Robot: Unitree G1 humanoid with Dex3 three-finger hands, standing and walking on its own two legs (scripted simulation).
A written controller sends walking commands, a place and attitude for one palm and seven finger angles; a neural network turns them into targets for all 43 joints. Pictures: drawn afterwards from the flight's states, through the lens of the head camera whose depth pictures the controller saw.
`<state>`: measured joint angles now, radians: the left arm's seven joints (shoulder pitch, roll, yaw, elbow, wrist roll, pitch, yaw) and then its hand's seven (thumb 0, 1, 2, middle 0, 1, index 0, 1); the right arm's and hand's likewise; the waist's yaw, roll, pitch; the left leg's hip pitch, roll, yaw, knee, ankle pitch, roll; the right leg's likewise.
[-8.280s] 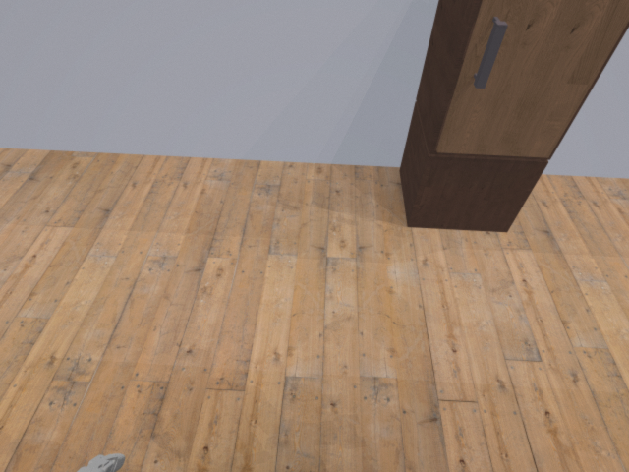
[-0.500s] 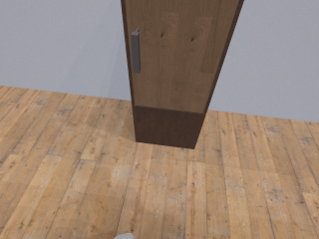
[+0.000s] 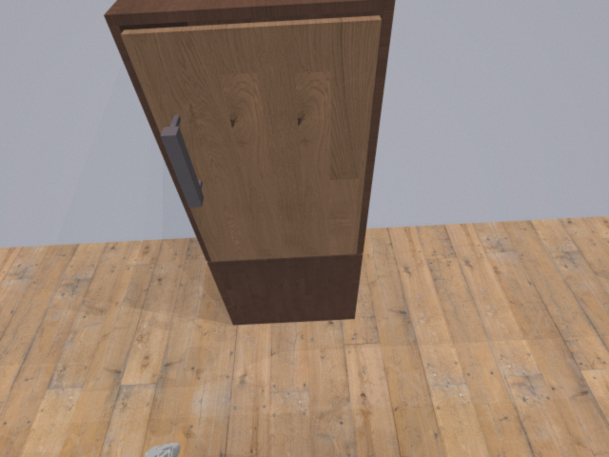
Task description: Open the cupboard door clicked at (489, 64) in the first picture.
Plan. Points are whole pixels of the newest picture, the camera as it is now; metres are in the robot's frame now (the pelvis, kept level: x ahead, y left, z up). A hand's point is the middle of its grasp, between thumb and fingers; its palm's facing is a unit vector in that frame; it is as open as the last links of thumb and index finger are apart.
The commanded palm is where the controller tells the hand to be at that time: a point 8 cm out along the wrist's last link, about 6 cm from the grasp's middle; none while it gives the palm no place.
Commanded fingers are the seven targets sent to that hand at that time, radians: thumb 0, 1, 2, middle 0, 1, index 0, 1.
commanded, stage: come to a stop and stand still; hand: left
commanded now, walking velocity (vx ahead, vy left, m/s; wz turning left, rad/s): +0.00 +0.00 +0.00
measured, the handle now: (186, 162) +0.62 +0.24 +0.03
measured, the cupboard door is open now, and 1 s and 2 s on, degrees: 0 0 0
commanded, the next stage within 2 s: look again from close up in 1.32 s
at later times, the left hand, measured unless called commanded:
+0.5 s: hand out of the picture +0.08 +0.22 -0.18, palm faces +0.09 -0.97 -0.22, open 7.3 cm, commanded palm none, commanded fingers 0.00 0.90 0.90 -0.20 -0.30 -0.20 -0.30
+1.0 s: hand out of the picture +0.04 +0.14 -0.16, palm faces +0.01 -0.97 -0.23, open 7.3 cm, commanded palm none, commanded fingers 0.00 0.90 0.90 -0.20 -0.30 -0.20 -0.30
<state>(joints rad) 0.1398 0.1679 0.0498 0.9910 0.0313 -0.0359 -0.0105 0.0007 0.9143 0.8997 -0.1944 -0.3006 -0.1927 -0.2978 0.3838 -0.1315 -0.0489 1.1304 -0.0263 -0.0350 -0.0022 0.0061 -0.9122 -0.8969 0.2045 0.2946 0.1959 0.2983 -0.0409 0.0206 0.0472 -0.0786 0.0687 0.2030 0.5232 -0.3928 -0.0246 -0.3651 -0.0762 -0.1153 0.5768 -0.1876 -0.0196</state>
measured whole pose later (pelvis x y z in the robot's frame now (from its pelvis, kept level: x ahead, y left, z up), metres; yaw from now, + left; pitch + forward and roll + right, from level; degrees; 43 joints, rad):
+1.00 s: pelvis +0.02 -0.03 +0.01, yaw +0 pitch -1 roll +0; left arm 0.27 0.14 0.01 1.10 0.01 0.00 0.03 0.01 0.93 0.90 -0.20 -0.30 -0.20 -0.30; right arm 0.29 -0.20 -0.04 1.12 -0.02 0.03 -0.02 0.01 -0.91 -0.90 0.20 0.29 0.19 0.30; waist -0.03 0.06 0.01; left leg -0.24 0.08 0.02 0.45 -0.18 -0.04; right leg -0.14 0.01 -0.06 0.48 -0.31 -0.03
